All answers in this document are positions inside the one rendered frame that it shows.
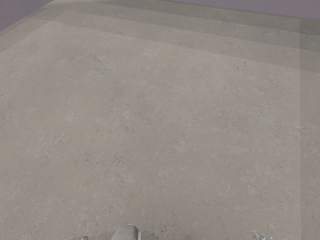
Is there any right robot hand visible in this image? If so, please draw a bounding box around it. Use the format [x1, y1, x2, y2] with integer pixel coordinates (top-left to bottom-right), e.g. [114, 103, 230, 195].
[252, 230, 273, 240]

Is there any robot left thigh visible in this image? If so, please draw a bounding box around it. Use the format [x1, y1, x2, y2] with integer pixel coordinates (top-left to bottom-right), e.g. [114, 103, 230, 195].
[111, 225, 142, 240]

